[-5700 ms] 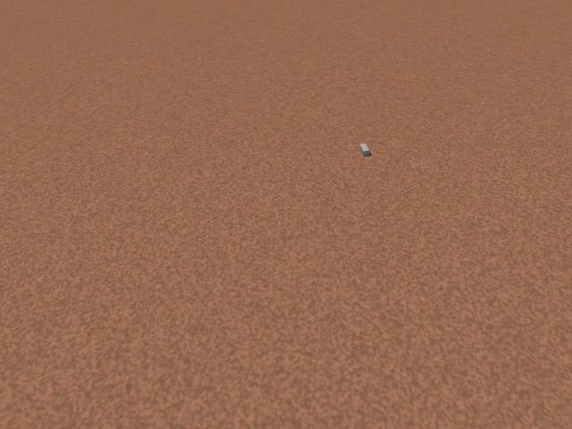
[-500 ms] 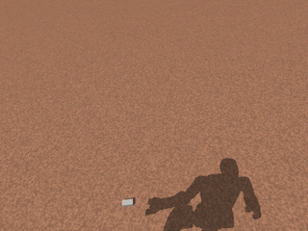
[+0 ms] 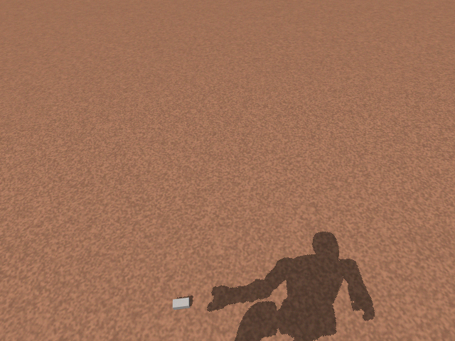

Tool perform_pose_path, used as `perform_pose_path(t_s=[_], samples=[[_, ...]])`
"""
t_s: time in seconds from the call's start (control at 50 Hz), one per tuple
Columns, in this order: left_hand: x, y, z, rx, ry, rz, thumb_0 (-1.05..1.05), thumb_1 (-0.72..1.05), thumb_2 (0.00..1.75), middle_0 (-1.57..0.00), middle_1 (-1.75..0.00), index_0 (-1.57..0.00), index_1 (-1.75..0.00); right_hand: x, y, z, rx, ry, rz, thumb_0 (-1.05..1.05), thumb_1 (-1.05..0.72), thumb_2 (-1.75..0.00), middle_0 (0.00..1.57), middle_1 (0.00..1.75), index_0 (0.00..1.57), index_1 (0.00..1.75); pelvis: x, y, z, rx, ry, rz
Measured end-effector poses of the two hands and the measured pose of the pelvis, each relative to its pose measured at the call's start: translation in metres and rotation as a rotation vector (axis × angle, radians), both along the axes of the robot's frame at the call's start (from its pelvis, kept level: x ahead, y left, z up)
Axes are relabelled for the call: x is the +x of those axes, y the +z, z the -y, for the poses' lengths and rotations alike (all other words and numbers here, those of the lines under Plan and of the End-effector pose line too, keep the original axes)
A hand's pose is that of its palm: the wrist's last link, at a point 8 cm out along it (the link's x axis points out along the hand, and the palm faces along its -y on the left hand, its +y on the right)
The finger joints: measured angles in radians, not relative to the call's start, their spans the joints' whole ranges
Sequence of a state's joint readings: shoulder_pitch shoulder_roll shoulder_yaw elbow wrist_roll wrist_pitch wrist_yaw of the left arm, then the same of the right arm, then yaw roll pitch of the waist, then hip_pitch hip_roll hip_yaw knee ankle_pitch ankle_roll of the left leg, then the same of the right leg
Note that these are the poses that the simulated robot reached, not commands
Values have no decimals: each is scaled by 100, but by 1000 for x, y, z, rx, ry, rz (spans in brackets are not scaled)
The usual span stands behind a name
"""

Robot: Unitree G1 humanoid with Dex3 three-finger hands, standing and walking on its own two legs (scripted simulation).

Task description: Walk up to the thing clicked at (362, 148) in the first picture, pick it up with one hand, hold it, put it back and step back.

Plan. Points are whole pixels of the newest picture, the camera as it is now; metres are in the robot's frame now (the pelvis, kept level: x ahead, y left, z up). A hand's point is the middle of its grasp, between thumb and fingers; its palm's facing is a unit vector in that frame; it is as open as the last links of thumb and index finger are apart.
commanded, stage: walk up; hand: left
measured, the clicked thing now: (181, 303) +0.42 +0.27 -0.76
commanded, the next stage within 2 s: stand in 0.50 s
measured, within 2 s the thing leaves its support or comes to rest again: neither
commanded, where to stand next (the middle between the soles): +0.05 -0.01 m, yaw +3 degrees
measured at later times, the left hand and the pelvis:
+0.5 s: hand out of the picture +0.09 +0.25 -0.15, palm faces -0.02 -0.93 -0.36, open 7.4 cm; pelvis +0.00 +0.00 +0.00, yaw +0 degrees
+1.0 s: hand out of the picture +0.06 +0.24 -0.15, palm faces +0.01 -0.94 -0.35, open 7.4 cm; pelvis -0.02 -0.01 +0.00, yaw +2 degrees
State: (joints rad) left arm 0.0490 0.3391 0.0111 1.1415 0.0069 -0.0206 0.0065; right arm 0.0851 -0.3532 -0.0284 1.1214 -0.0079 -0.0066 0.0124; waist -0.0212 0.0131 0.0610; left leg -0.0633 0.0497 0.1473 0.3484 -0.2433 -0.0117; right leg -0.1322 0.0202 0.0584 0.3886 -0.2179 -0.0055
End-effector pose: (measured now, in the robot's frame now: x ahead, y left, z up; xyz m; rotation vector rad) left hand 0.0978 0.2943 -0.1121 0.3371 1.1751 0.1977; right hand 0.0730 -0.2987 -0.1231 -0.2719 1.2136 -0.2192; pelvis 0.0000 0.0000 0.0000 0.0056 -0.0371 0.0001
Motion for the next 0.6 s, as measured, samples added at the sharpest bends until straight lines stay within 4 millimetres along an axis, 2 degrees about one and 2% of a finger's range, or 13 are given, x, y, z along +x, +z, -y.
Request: perform_pose_path(t_s=[0.26,0.6], samples=[[-8,-1,-4,3,7,-21,0,90,90,-21,-30,-20,-30,8,-1,-7,9,4,11,1,-90,-90,20,30,20,30,2,0,-3,1,-1,7],[-17,-1,1,-7,19,-19,0,90,90,-21,-30,-20,-30,3,1,-5,6,10,4,1,-90,-90,20,30,20,30,-2,2,0,0,12,15]])
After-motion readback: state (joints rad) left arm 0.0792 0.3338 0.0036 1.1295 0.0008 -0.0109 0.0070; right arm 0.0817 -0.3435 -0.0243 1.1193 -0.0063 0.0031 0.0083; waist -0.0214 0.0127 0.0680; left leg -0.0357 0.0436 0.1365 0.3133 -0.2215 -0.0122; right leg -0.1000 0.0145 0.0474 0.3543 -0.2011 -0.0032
